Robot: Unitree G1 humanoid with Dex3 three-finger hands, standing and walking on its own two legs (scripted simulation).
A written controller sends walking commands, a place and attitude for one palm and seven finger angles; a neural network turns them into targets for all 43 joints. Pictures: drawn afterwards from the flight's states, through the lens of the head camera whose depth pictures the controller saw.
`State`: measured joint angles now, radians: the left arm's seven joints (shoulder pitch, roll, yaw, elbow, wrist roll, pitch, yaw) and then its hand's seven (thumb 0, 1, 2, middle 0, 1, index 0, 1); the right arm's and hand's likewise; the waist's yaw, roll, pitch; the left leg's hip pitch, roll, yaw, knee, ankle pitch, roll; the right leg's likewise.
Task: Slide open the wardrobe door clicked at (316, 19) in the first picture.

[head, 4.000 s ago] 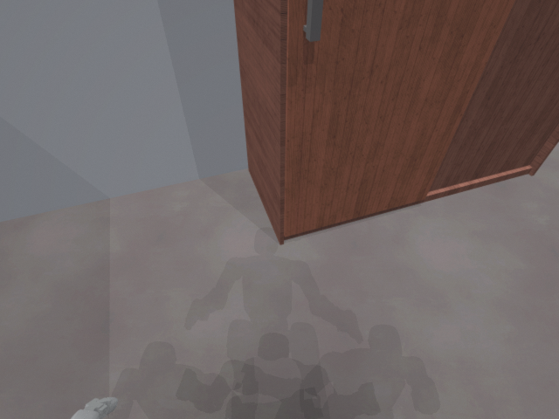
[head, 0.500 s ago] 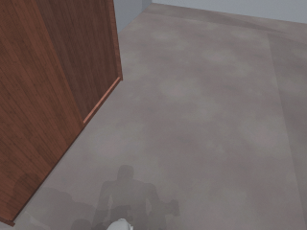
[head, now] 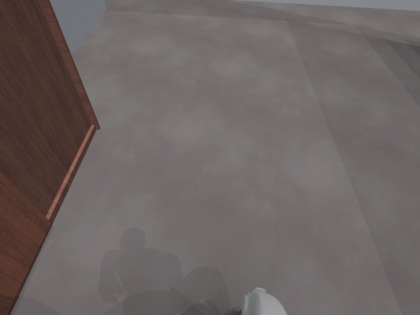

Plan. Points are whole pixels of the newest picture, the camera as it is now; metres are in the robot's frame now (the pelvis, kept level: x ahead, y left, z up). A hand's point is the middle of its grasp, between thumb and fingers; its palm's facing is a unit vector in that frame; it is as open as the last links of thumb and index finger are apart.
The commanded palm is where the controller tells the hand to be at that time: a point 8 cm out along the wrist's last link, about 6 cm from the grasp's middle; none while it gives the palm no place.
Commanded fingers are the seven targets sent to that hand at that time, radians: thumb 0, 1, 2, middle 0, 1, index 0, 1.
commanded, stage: turn to face it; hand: left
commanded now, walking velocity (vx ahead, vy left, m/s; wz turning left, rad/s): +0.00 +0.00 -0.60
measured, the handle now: out of the picture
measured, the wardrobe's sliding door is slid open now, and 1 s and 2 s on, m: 0.00 0.00 0.00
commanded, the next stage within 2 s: none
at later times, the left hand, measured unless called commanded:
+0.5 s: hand (150, 286) +0.21 +0.15 -0.16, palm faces +0.16 -0.97 -0.15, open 7.3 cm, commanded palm none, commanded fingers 0.00 0.90 0.90 -0.20 -0.30 -0.20 -0.30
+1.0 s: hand out of the picture +0.12 +0.21 -0.15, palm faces +0.43 -0.85 -0.29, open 7.4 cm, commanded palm none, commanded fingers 0.00 0.90 0.90 -0.20 -0.30 -0.20 -0.30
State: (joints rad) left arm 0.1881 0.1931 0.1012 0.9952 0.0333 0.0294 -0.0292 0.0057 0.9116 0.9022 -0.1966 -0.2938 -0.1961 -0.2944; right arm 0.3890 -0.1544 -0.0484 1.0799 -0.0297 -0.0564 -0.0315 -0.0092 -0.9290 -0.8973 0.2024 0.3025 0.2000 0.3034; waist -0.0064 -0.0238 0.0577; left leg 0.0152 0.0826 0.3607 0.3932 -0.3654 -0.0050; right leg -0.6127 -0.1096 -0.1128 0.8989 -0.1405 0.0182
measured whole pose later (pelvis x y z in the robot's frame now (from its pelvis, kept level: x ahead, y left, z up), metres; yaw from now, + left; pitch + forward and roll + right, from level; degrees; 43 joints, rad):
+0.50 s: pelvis +0.10 -0.03 -0.01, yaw +9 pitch +0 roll -1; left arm 0.11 0.12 0.04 0.95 0.03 0.00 0.03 -0.01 0.91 0.90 -0.19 -0.29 -0.21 -0.30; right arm 0.27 -0.15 -0.06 1.01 -0.03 0.06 0.00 0.01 -0.92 -0.90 0.20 0.30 0.20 0.30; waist -0.03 -0.01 0.03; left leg -0.43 0.11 0.12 0.91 -0.42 -0.05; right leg -0.29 -0.10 -0.35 0.54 -0.24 -0.06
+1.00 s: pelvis +0.11 -0.04 +0.00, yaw +25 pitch +0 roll +0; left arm 0.13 0.22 0.07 0.91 0.00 0.04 0.02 0.01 0.91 0.90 -0.20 -0.29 -0.20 -0.29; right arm 0.20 -0.22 -0.07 0.94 -0.03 0.05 0.00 0.00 -0.90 -0.90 0.21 0.30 0.21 0.30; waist -0.03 0.04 0.06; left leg -0.33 -0.02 -0.06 0.54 -0.22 0.00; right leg -0.32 -0.05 -0.03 0.68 -0.37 0.09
